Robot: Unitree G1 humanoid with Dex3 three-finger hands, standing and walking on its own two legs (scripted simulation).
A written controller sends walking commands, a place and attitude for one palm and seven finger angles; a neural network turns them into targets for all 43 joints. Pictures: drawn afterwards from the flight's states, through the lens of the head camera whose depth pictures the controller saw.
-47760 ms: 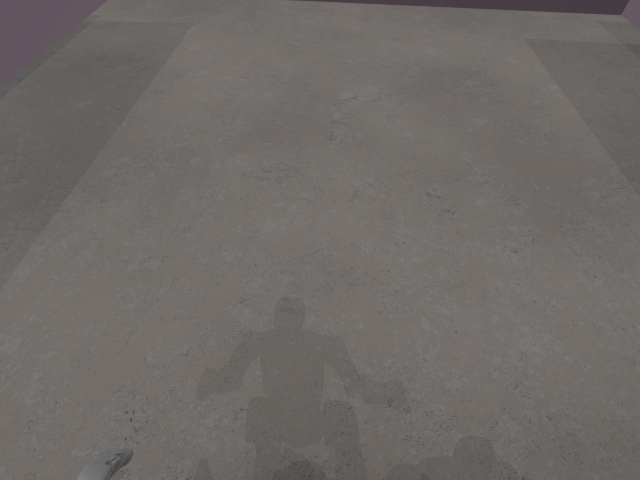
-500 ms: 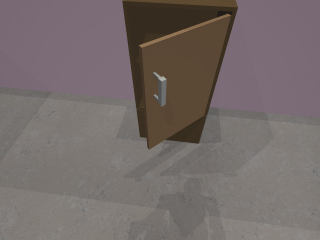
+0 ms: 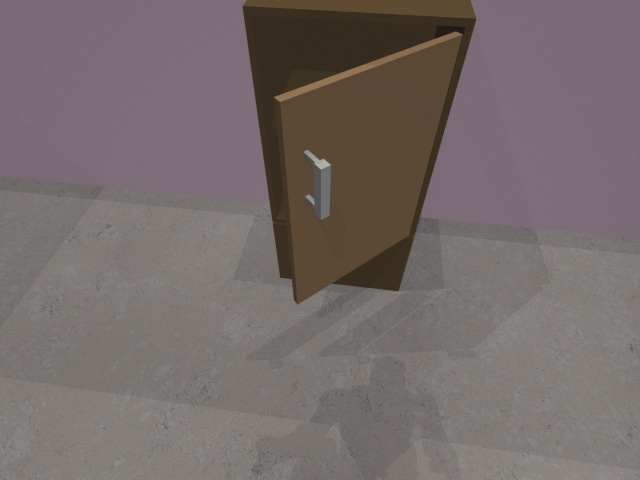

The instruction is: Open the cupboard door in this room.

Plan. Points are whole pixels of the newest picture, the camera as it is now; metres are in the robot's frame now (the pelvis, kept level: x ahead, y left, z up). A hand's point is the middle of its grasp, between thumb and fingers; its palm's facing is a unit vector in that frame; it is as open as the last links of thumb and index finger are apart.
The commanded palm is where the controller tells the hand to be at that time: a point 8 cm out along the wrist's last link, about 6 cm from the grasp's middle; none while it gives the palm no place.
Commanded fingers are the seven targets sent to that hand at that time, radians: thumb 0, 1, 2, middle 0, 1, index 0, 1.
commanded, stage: walk to a spot facing it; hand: left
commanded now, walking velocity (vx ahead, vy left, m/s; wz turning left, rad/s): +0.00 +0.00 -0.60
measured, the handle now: (315, 185) +0.60 +0.05 -0.01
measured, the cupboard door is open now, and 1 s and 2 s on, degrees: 44 44 44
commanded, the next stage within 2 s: none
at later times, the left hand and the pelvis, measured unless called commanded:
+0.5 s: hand out of the picture +0.08 +0.17 -0.18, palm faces -0.15 -0.94 -0.29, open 7.4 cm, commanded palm none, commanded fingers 0.00 0.90 0.90 -0.20 -0.30 -0.20 -0.30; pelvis -0.02 -0.03 -0.02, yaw -12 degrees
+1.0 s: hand out of the picture +0.11 +0.17 -0.18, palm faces -0.35 -0.91 -0.23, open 7.4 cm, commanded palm none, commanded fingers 0.00 0.90 0.90 -0.20 -0.30 -0.20 -0.30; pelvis +0.00 -0.01 -0.01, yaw -27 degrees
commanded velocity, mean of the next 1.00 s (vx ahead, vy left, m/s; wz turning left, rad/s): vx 0.00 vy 0.00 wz -0.60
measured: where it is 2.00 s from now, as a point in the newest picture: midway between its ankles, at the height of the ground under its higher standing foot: outside the picture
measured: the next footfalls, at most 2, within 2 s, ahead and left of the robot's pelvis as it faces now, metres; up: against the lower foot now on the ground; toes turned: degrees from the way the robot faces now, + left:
left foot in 1.02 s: +0.10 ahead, +0.10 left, +0.00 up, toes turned -31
right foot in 1.42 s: -0.04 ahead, -0.13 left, +0.00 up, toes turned -48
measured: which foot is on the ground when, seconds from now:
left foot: down 0.00-0.44, up 0.46-1.00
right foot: down 0.00-1.00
